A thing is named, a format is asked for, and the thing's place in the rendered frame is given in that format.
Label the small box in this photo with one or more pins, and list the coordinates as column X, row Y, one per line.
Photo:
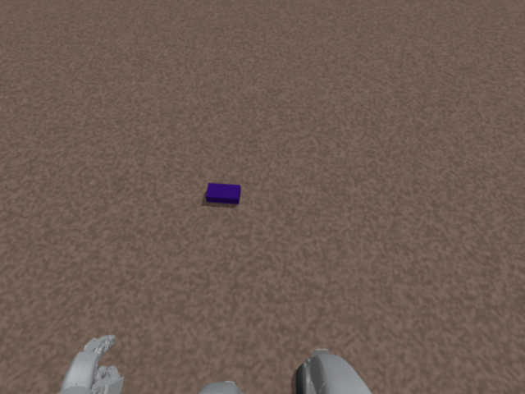
column 223, row 193

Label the left robot hand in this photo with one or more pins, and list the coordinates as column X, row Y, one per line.
column 84, row 370

